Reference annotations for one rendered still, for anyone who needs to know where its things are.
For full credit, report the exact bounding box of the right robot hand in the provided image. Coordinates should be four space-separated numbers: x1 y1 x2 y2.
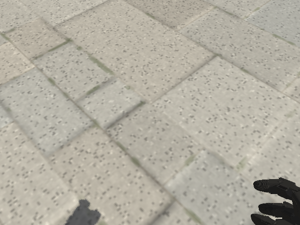
251 177 300 225

